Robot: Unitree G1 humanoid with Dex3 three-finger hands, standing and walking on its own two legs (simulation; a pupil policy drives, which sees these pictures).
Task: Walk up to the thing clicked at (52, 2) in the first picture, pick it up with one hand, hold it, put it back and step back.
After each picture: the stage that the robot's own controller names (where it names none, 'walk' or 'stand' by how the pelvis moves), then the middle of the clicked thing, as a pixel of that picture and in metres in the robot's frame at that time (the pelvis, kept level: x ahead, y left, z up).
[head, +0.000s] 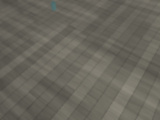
stand; (53, 5) +2.14 +0.44 -0.72
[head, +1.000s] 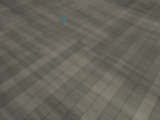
walk; (63, 19) +2.02 +0.21 -0.70
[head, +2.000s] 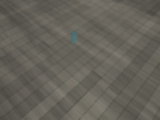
walk; (74, 37) +1.37 +0.04 -0.71
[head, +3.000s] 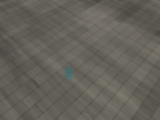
walk; (68, 73) +0.88 +0.11 -0.71
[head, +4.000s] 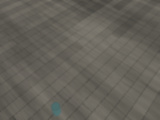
walk; (56, 109) +0.52 +0.20 -0.71
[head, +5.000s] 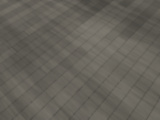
stand; out of the picture +0.34 +0.20 -0.70
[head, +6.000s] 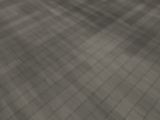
stand; out of the picture +0.31 +0.18 -0.72
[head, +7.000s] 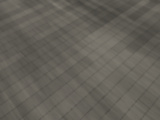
stand; out of the picture +0.33 +0.18 -0.72
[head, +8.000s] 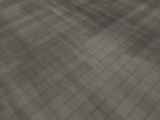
stand; out of the picture +0.31 +0.19 -0.73
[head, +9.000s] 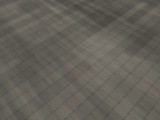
stand; out of the picture +0.30 +0.19 -0.73
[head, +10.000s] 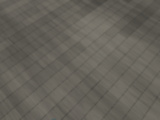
go down; out of the picture +0.32 +0.19 -0.70
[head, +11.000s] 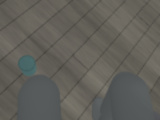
go down; (28, 66) +0.40 +0.20 -0.29
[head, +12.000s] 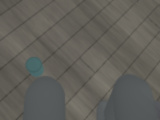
close in; (35, 67) +0.40 +0.19 -0.30
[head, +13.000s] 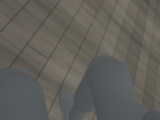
close in; out of the picture +0.40 +0.23 -0.22
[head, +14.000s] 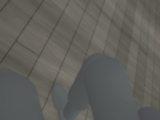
close; out of the picture +0.39 +0.24 -0.22
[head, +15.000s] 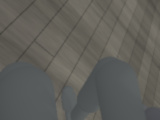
lift; out of the picture +0.34 +0.24 -0.21
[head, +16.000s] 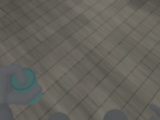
lift; (27, 87) +0.31 +0.18 +0.00
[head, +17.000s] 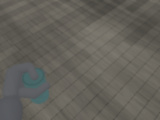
hold; (36, 86) +0.32 +0.17 +0.02
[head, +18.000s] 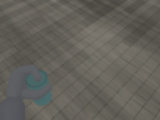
hold; (39, 88) +0.32 +0.17 +0.00
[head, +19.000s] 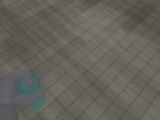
crouch; (32, 93) +0.31 +0.18 -0.05
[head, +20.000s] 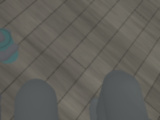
lower; (4, 47) +0.44 +0.22 -0.10
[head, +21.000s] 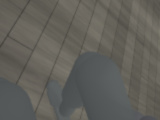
lower; out of the picture +0.43 +0.26 -0.23
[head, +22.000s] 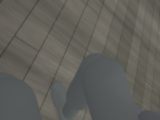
lower; out of the picture +0.42 +0.25 -0.23
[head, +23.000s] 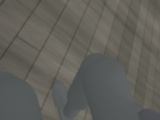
lower; out of the picture +0.41 +0.25 -0.23
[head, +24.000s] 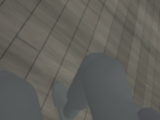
lower; out of the picture +0.41 +0.25 -0.22
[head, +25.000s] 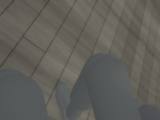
open; out of the picture +0.39 +0.23 -0.23
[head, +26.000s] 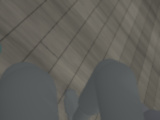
stand; out of the picture +0.40 +0.21 -0.22
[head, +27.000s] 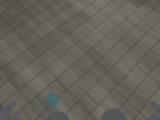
stand; (53, 100) +0.37 +0.17 -0.54
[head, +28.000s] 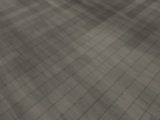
stand; out of the picture +0.34 +0.17 -0.66
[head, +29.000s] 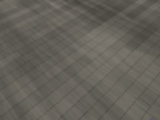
stand; out of the picture +0.34 +0.17 -0.67
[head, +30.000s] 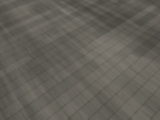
stand; out of the picture +0.36 +0.16 -0.72
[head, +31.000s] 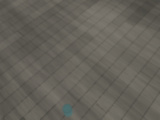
walk; (67, 110) +0.40 +0.13 -0.70
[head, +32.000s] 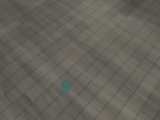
walk; (65, 86) +0.60 +0.13 -0.69
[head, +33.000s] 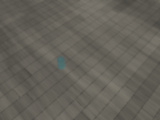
walk; (61, 63) +0.91 +0.19 -0.70
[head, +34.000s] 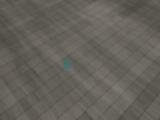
stand; (66, 64) +0.96 +0.16 -0.71
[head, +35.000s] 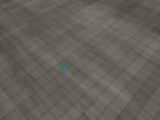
stand; (63, 67) +0.97 +0.20 -0.72
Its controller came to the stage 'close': yes
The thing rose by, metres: 0.72
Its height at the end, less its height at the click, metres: +0.00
